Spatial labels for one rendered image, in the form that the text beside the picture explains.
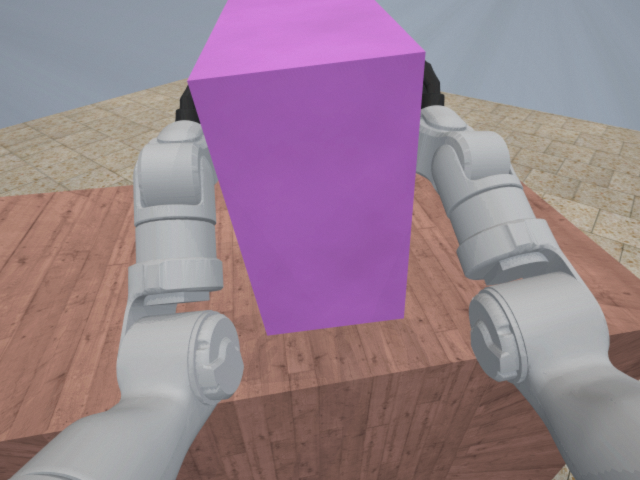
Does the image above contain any robot right hand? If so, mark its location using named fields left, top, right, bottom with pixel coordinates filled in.
left=421, top=61, right=445, bottom=109

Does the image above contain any robot right forearm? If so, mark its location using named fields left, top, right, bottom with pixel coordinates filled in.
left=416, top=105, right=610, bottom=350

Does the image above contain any pedestal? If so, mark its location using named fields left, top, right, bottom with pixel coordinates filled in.
left=0, top=173, right=640, bottom=480

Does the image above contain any right robot upper arm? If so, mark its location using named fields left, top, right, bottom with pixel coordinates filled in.
left=469, top=271, right=640, bottom=480

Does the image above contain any robot left hand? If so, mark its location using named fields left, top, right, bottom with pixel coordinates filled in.
left=175, top=86, right=200, bottom=124

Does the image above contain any left robot upper arm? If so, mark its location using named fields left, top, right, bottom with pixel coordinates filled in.
left=8, top=310, right=244, bottom=480

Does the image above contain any carton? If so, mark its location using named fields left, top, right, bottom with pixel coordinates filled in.
left=187, top=0, right=426, bottom=336

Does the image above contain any robot left forearm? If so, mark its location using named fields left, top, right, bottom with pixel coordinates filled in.
left=116, top=120, right=224, bottom=388

